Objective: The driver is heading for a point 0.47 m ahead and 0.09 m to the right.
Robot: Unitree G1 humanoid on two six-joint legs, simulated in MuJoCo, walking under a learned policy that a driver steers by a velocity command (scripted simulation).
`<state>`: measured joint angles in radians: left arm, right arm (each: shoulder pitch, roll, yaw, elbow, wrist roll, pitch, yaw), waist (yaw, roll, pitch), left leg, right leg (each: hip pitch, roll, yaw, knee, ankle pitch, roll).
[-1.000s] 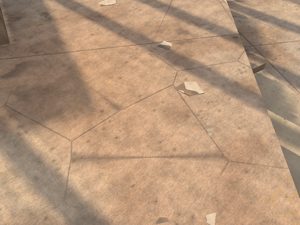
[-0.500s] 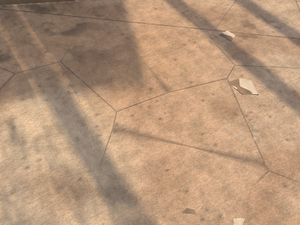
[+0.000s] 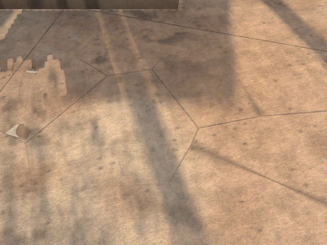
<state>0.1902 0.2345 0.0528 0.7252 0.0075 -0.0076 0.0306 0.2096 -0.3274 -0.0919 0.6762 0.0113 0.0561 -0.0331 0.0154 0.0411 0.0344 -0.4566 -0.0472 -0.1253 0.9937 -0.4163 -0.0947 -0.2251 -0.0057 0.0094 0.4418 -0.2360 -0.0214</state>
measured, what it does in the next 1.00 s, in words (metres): walks ahead: left foot, then right foot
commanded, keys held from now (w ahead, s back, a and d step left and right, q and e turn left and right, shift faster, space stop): w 0.68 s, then no key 0.32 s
